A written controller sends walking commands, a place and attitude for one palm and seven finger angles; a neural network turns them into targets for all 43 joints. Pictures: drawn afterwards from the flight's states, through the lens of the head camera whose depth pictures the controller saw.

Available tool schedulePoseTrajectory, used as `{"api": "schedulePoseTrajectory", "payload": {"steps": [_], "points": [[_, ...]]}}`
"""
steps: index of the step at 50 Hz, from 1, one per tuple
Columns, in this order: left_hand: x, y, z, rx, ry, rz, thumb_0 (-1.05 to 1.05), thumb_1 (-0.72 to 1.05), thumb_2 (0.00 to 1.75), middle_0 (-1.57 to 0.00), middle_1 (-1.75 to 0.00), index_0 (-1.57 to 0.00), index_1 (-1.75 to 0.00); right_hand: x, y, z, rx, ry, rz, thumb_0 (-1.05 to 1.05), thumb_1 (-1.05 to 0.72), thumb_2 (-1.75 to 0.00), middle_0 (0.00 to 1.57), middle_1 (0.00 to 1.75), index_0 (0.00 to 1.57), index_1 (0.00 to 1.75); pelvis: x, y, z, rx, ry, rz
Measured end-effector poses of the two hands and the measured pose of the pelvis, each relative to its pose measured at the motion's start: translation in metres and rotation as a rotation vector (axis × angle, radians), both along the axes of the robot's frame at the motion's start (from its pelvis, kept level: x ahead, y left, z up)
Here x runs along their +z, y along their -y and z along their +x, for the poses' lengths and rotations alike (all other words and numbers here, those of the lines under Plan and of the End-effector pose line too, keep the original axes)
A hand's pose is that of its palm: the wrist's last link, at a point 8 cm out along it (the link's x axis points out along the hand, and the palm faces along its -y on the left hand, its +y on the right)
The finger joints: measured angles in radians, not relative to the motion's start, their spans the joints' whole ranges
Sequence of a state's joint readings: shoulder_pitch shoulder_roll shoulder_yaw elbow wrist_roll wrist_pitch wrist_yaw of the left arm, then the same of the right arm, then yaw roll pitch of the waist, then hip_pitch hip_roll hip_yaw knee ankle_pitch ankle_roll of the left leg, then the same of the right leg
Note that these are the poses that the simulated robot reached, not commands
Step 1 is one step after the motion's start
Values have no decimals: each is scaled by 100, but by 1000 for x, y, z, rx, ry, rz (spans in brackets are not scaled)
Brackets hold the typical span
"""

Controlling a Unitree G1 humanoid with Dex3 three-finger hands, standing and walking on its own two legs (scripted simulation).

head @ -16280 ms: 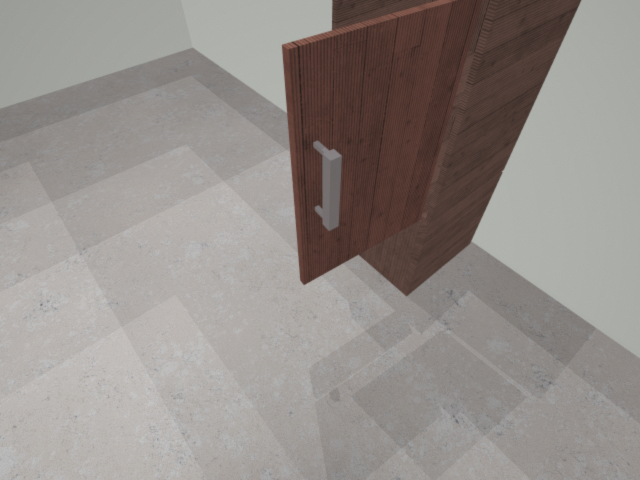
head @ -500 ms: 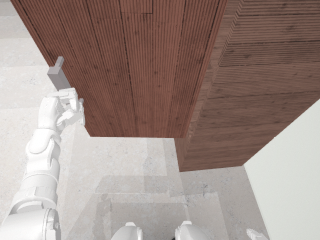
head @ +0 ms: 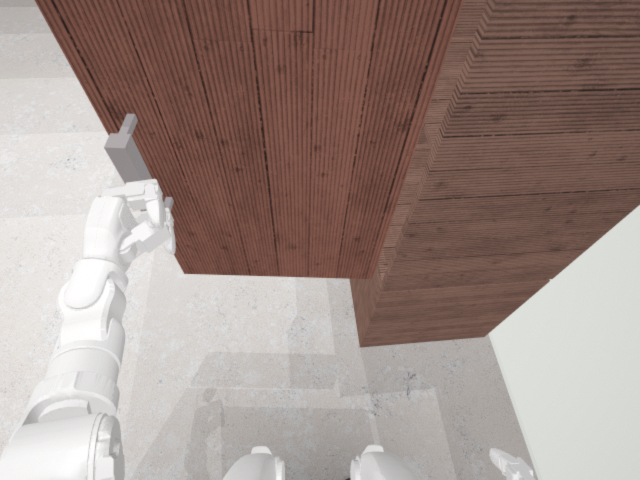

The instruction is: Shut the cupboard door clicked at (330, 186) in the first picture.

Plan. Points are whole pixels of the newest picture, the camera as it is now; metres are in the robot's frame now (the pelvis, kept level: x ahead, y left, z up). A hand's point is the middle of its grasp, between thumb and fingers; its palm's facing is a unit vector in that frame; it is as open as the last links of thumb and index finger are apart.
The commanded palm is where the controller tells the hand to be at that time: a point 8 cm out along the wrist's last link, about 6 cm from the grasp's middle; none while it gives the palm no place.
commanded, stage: push the door shut along its arc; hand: left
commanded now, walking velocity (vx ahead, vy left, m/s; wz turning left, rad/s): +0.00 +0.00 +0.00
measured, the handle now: (148, 178) +0.50 +0.24 +0.05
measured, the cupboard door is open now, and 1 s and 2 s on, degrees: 84 69 55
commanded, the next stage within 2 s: pull the fist back off the door in 1.76 s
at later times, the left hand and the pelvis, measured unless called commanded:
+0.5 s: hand (180, 191) +0.47 +0.19 +0.06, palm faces -0.16 -0.99 -0.03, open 3.2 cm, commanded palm +0.47 +0.23 +0.06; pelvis -0.01 +0.00 -0.02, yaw +0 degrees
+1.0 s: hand (207, 158) +0.52 +0.16 +0.06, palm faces -0.30 -0.95 -0.02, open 3.1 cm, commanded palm +0.53 +0.20 +0.06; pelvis -0.01 +0.01 -0.03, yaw -2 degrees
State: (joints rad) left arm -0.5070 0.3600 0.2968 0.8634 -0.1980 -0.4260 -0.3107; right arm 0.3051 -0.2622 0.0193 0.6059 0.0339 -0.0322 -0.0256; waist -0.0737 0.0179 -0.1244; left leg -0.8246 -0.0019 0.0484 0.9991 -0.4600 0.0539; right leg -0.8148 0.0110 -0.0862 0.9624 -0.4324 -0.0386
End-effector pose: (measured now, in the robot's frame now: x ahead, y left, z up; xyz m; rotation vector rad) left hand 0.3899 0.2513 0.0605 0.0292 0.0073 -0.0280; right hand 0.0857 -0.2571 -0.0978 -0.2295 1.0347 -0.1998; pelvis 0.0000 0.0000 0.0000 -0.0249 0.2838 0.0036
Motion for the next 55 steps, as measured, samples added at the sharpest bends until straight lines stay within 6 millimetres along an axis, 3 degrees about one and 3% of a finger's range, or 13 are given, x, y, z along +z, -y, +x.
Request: {"api": "schedulePoseTrajectory", "payload": {"steps": [7, 16, 32, 47, 55], "points": [[1, -3, 18, -33, -8, 0, 2, 90, 90, -130, -150, -131, -150, -4, 3, -5, 1, -20, -18, 0, -91, -90, 21, 30, 21, 29, -5, 2, -4, 7, -14, -4], [2, -7, 40, -76, -20, 2, 2, 90, 90, -130, -150, -133, -150, -12, 10, -36, -21, -117, -40, 0, -91, -90, 21, 30, 21, 29, -11, 1, -8, 15, -48, -14], [3, 22, 91, -183, -40, -1, 2, 90, 90, -130, -150, -130, -150, -14, 9, -89, -98, -245, -53, 0, -91, -90, 21, 30, 21, 29, -19, -3, -9, 1, -100, -26], [4, 29, 124, -249, -60, 1, 2, 90, 90, -130, -150, -130, -149, -14, 0, -112, -142, -305, -53, 0, -91, -90, 21, 30, 21, 29, -25, -6, -7, -14, -136, -37], [8, 44, 144, -298, -62, -17, 2, 90, 90, -130, -150, -130, -150, -14, 0, -117, -156, -320, -73, 0, -91, -90, 21, 30, 21, 30, -28, -8, -6, -17, -157, -43]]}}
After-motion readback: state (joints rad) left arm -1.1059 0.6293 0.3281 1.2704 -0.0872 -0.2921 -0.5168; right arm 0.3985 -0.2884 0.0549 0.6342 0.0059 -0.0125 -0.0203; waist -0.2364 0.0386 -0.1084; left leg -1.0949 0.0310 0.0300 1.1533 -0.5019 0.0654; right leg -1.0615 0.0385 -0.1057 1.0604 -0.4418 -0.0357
